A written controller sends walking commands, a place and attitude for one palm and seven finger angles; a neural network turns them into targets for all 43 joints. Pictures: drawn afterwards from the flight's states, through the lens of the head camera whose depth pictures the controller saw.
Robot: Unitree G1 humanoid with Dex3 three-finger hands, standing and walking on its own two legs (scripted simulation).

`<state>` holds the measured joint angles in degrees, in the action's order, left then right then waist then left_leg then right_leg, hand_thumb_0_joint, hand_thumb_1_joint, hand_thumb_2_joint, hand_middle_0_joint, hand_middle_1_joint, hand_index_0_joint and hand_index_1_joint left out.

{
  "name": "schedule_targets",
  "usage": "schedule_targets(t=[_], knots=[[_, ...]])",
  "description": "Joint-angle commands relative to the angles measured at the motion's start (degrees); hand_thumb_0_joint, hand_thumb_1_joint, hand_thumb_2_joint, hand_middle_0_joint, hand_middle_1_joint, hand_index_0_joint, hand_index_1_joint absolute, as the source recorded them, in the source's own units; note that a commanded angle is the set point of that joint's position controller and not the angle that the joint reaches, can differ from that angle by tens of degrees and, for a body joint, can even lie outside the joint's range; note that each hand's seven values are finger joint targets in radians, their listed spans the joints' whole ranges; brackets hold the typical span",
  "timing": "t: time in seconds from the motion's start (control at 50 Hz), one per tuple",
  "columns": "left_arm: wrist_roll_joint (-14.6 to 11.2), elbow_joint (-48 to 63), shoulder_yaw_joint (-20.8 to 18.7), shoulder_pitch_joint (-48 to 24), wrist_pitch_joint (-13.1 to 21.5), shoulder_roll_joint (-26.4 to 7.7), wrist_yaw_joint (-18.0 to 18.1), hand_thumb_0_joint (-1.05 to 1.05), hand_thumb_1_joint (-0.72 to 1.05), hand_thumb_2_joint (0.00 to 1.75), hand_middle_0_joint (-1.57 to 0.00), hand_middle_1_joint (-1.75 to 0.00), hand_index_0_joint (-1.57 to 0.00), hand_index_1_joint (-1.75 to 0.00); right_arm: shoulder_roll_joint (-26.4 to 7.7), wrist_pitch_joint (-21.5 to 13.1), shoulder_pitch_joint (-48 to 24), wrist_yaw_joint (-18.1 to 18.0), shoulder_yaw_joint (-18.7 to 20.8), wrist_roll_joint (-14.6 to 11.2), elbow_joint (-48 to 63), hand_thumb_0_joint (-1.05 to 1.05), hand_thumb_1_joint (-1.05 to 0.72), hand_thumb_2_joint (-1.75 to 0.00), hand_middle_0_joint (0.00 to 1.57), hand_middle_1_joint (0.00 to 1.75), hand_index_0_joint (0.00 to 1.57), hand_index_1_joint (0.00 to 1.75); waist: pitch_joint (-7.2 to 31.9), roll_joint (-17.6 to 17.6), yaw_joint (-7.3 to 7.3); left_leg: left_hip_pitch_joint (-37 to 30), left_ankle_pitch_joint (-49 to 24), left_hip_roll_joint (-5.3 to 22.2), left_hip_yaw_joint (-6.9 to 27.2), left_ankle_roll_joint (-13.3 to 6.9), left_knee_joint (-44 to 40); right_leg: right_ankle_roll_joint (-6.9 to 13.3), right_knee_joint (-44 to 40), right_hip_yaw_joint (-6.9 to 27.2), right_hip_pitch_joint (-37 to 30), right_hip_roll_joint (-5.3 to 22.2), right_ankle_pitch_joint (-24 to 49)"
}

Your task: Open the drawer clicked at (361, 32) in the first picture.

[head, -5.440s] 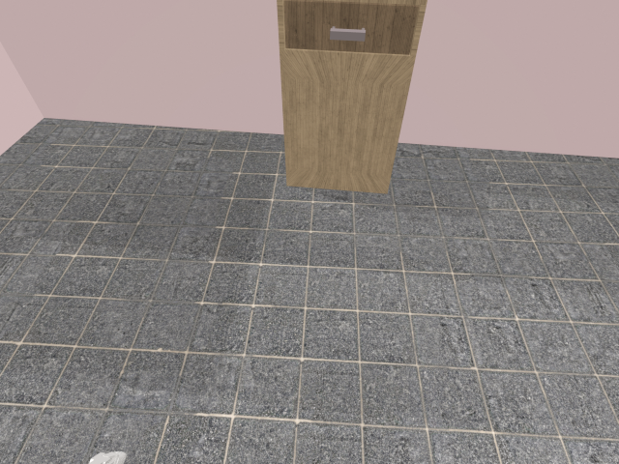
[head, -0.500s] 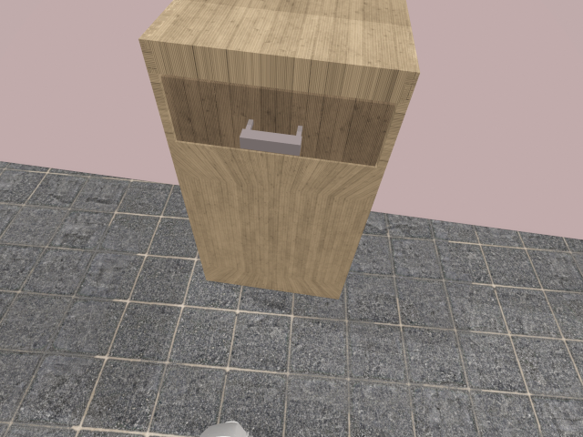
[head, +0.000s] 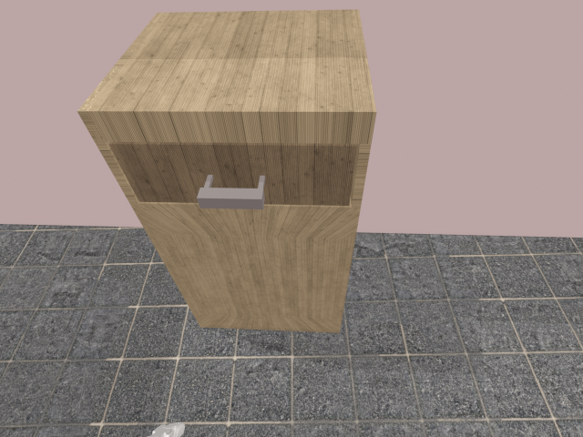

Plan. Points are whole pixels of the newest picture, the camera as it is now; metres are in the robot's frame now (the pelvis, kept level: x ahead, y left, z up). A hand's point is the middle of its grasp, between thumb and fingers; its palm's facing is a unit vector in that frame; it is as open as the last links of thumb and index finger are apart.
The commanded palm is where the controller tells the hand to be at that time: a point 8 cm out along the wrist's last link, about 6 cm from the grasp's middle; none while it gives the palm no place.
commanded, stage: come to a stop and stand still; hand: left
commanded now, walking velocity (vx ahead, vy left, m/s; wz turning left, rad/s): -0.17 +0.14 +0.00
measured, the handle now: (233, 189) +0.55 +0.13 -0.01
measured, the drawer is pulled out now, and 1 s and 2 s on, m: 0.00 0.00 0.00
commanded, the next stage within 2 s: look again from close up in 1.08 s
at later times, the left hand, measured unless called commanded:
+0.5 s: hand out of the picture -0.04 +0.23 -0.17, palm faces +0.01 -0.98 -0.19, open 7.4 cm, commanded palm none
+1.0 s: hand out of the picture -0.04 +0.15 -0.17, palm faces +0.02 -0.98 -0.19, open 7.3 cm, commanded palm none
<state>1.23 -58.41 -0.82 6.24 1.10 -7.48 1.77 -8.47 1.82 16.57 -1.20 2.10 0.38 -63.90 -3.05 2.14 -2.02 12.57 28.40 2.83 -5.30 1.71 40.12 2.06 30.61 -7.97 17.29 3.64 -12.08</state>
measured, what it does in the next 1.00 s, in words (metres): steps on the spot: left foot, then right foot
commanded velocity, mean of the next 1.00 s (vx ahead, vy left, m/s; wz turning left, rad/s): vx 0.02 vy -0.04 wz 0.00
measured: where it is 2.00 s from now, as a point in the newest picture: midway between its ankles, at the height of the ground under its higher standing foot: outside the picture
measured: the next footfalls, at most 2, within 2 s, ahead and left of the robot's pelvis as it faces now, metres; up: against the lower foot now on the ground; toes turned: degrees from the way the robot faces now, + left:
left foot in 0.22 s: +0.01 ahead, +0.14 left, +0.00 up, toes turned +4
right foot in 0.62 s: -0.01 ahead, -0.09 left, +0.00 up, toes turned -6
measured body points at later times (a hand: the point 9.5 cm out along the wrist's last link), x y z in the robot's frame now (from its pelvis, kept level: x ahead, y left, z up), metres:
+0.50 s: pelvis -0.03 +0.05 +0.01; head -0.02 +0.06 +0.46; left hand -0.04 +0.29 -0.15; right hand -0.01 -0.19 -0.14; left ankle -0.03 +0.14 -0.73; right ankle -0.07 -0.09 -0.70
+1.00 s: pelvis -0.03 -0.02 +0.01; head -0.03 -0.03 +0.46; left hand -0.04 +0.20 -0.15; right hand -0.06 -0.22 -0.16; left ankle -0.03 +0.14 -0.73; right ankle -0.07 -0.10 -0.73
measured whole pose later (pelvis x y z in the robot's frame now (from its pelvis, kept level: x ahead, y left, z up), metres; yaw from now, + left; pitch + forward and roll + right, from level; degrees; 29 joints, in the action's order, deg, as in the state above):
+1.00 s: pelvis -0.03 -0.02 +0.01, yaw -1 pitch -1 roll +0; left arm 0.3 -65.4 -0.2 16.9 0.4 -6.8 2.2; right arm -6.7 0.9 17.2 -1.7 0.3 0.8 -67.3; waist -1.4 1.3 -0.6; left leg 9.5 12.3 5.0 -3.1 3.5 23.5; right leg 3.0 23.8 -4.8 6.4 -1.5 -16.2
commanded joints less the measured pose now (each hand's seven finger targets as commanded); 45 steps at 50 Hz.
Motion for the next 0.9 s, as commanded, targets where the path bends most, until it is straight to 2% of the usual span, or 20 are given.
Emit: schedule_targets(t=[0.0, 0.08, 0.14, 0.16, 0.18, 0.2, 0.22, 0.24, 0.28, 0.32, 0.38, 0.48, 0.52, 0.56, 0.6, 0.62, 0.64, 0.66, 0.74, 0.88], knots=[[0.39, 1.37, -3.96, 6.33, -1.23, -12.98, 1.44, 0.00, 0.90, 0.90, -0.20, -0.30, -0.20, -0.30, -3.69, 0.43, 2.22, -0.63, 1.52, -0.20, 3.61, 0.00, -0.90, -0.90, 0.20, 0.30, 0.20, 0.30, 6.86, -9.35, 3.91, 8.67, 3.00, -0.86, 3.89, 0.58, 11.37, 10.09, -7.56, 14.19, -12.81, 18.18, 45.56], [0.82, 3.46, -4.67, 3.11, -1.97, -12.74, 1.43, 0.00, 0.90, 0.90, -0.20, -0.30, -0.20, -0.30, -3.15, 0.70, 2.79, -0.14, 1.74, -0.05, 5.35, 0.00, -0.90, -0.90, 0.20, 0.30, 0.20, 0.30, 6.87, -11.04, 2.63, 6.13, -0.71, -0.79, 3.86, 0.64, 6.50, 8.65, -9.20, 12.37, -7.52, 16.33, 30.62], [0.57, 3.59, -4.38, 1.98, -2.45, -12.10, 1.07, 0.00, 0.90, 0.90, -0.20, -0.30, -0.20, -0.30, -2.71, 0.06, 6.34, 0.03, 1.48, 0.09, 4.99, 0.00, -0.90, -0.90, 0.20, 0.30, 0.20, 0.30, 7.45, -12.16, 0.67, -2.14, -10.21, -1.23, 1.70, 0.11, -7.79, 4.98, -8.45, 11.25, -1.73, 12.80, 11.17], [0.12, 3.70, -3.98, 1.62, -2.74, -10.91, 0.85, 0.00, 0.90, 0.90, -0.20, -0.30, -0.20, -0.30, -3.26, -0.52, 8.36, 0.13, 1.23, 0.24, 4.28, 0.00, -0.90, -0.90, 0.20, 0.30, 0.20, 0.30, 7.22, -9.64, -0.30, -6.46, -14.93, -0.77, 1.65, -0.38, -14.46, 2.45, -6.43, 9.65, 2.01, 10.07, 2.05], [-0.43, 4.26, -3.25, 2.58, -3.15, -8.09, 0.54, 0.00, 0.90, 0.90, -0.20, -0.30, -0.20, -0.30, -5.87, -1.23, 7.81, 0.13, 1.43, 0.67, 4.78, 0.00, -0.90, -0.90, 0.20, 0.30, 0.20, 0.30, 5.04, 0.91, 0.10, -5.66, -10.80, 5.29, 10.20, -2.33, -21.79, -0.51, -0.71, 6.79, 7.27, 4.65, -8.47], [-0.76, 4.98, -2.68, 2.81, -3.43, -5.18, 0.19, 0.00, 0.90, 0.90, -0.20, -0.30, -0.20, -0.30, -9.49, -1.57, 4.69, -0.04, 1.79, 1.23, 6.73, 0.00, -0.90, -0.90, 0.20, 0.30, 0.20, 0.30, 0.83, 12.96, 0.50, 4.07, -3.25, 14.86, 21.71, -6.05, -30.91, -3.41, 6.03, 3.28, 7.43, -0.59, -13.76], [-0.34, 4.08, -2.68, 2.34, -3.82, -6.08, -0.01, 0.00, 0.90, 0.90, -0.20, -0.30, -0.20, -0.30, -10.29, -1.77, -0.08, -0.49, 1.59, 1.34, 7.70, 0.00, -0.90, -0.90, 0.20, 0.30, 0.20, 0.30, -1.29, 12.79, 0.85, 11.03, 3.86, 17.23, 26.11, -8.91, -35.26, -3.54, 12.73, 7.04, 4.49, -0.66, -14.09], [0.18, 3.06, -2.86, 3.32, -3.88, -6.39, -0.29, 0.00, 0.90, 0.90, -0.20, -0.30, -0.20, -0.30, -9.63, -2.11, -2.71, -0.87, 1.23, 1.46, 7.87, 0.00, -0.90, -0.90, 0.20, 0.30, 0.20, 0.30, -2.18, 11.53, 2.37, 10.93, 3.66, 15.89, 24.40, -8.72, -35.16, -3.10, 16.43, 9.21, 4.46, -0.36, -12.66], [0.13, 0.15, -2.70, 7.02, -3.58, -6.33, -1.06, 0.00, 0.90, 0.90, -0.20, -0.30, -0.20, -0.30, -8.62, -2.45, -4.46, -1.25, 0.69, 1.26, 7.34, 0.00, -0.90, -0.90, 0.20, 0.30, 0.20, 0.30, -2.75, 5.45, 3.33, 6.28, -0.24, 12.91, 18.44, -8.04, -33.29, -3.40, 20.35, 9.96, 6.53, -1.01, -9.23], [0.19, -1.16, -2.39, 8.61, -3.11, -6.17, -1.33, 0.00, 0.90, 0.90, -0.20, -0.30, -0.20, -0.30, -8.49, -2.75, -2.44, -1.38, 0.78, 0.98, 6.53, 0.00, -0.90, -0.90, 0.20, 0.30, 0.20, 0.30, -1.38, 3.97, 2.32, -0.41, -6.05, 11.72, 15.12, -7.96, -31.99, -4.10, 20.31, 9.23, 8.80, -1.10, -7.82], [0.11, -1.19, -1.84, 7.50, -2.79, -5.91, -1.46, 0.00, 0.90, 0.90, -0.20, -0.30, -0.20, -0.30, -8.94, -2.94, 1.56, -1.73, 1.15, 0.96, 4.53, 0.00, -0.90, -0.90, 0.20, 0.30, 0.20, 0.30, -0.23, 3.15, 0.45, -8.62, -19.86, 13.89, 14.83, -9.72, -29.32, -4.83, 16.45, 8.24, 10.47, -0.16, -10.07], [-0.41, -1.80, -1.20, 7.13, -2.82, -4.76, -1.22, 0.00, 0.90, 0.90, -0.20, -0.30, -0.20, -0.30, -10.25, -2.44, 3.13, -1.85, 1.68, 1.03, 2.50, 0.00, -0.90, -0.90, 0.20, 0.30, 0.20, 0.30, 1.87, 5.62, -0.68, -10.20, -34.06, 14.15, 13.70, -10.50, -24.63, -4.45, 7.82, 6.54, 4.19, -0.42, -13.45], [-0.57, -3.18, -1.02, 9.92, -2.52, -4.42, -0.98, 0.00, 0.90, 0.90, -0.20, -0.30, -0.20, -0.30, -10.12, -2.40, 2.21, -1.67, 1.62, 0.82, 1.99, 0.00, -0.90, -0.90, 0.20, 0.30, 0.20, 0.30, 3.63, 6.11, 0.38, -9.40, -35.90, 12.56, 12.37, -9.62, -22.50, -4.06, 1.57, 5.34, -0.01, -1.01, -9.61], [-0.62, -4.80, -0.93, 13.14, -1.78, -4.64, -0.64, 0.00, 0.90, 0.90, -0.20, -0.30, -0.20, -0.30, -8.92, -2.52, 1.71, -1.55, 1.34, 0.32, 1.50, 0.00, -0.90, -0.90, 0.20, 0.30, 0.20, 0.30, 4.33, 3.97, 2.05, -6.16, -33.93, 9.62, 9.82, -6.85, -19.12, -3.86, -9.60, 4.86, -7.11, -0.70, 0.70], [-0.56, -5.78, -0.87, 13.59, -0.94, -7.34, 0.00, 0.00, 0.90, 0.90, -0.20, -0.30, -0.20, -0.30, -5.20, -2.76, 1.66, -1.04, 0.47, -0.29, 1.27, 0.00, -0.90, -0.90, 0.20, 0.30, 0.20, 0.30, 3.43, -2.26, 1.56, 0.47, -23.72, 4.83, 5.34, -2.73, -16.38, -1.51, -12.07, 11.24, -11.99, 5.40, 8.53], [-0.64, -5.66, -0.74, 12.80, -0.84, -8.13, 0.09, 0.00, 0.90, 0.90, -0.20, -0.30, -0.20, -0.30, -3.82, -2.68, 1.43, -0.67, -0.02, -0.24, 1.25, 0.00, -0.90, -0.90, 0.20, 0.30, 0.20, 0.30, 2.49, -2.72, 1.23, 0.50, -19.81, 3.07, 4.19, -1.84, -17.23, -0.39, -11.72, 11.74, -10.30, 7.31, 8.68], [-0.56, -6.01, -0.81, 12.53, -0.42, -8.08, 0.13, 0.00, 0.90, 0.90, -0.20, -0.30, -0.20, -0.30, -2.88, -2.20, 1.05, -0.69, -0.43, 0.15, 0.94, 0.00, -0.90, -0.90, 0.20, 0.30, 0.20, 0.30, 1.86, -10.29, 1.20, -0.52, -18.29, 1.69, 3.06, -1.14, -16.51, 0.34, -12.51, 12.66, -8.21, 6.24, 8.72], [-0.71, -6.04, -0.62, 11.95, -0.26, -7.63, 0.21, 0.00, 0.90, 0.90, -0.20, -0.30, -0.20, -0.30, -3.18, -1.94, 0.91, -0.69, -0.47, 0.33, 0.54, 0.00, -0.90, -0.90, 0.20, 0.30, 0.20, 0.30, -0.08, -12.57, 1.22, -1.41, -17.11, 1.61, 2.57, -0.86, -16.32, 0.72, -13.91, 12.85, -5.57, 6.74, 7.55], [-0.99, -6.05, -0.09, 12.05, -0.41, -6.01, 0.39, 0.00, 0.90, 0.90, -0.20, -0.30, -0.20, -0.30, -3.42, -2.02, 2.83, -0.74, -0.83, 0.26, -1.66, 0.00, -0.90, -0.90, 0.20, 0.30, 0.20, 0.30, -2.03, -4.02, 1.31, -4.19, -22.51, 3.49, 3.92, -1.35, -18.49, -0.43, -13.11, 10.46, -4.07, 3.43, 4.81], [-1.08, -5.86, -0.17, 13.30, -0.34, -5.71, 0.59, 0.00, 0.90, 0.90, -0.20, -0.30, -0.20, -0.30, -2.75, -1.61, 3.90, -0.95, -1.04, 0.33, -2.36, 0.00, -0.90, -0.90, 0.20, 0.30, 0.20, 0.30, -2.98, -4.09, 1.40, -3.58, -21.15, 3.44, 3.43, -0.93, -18.44, -0.19, -14.76, 10.89, -4.31, 3.31, 3.23]])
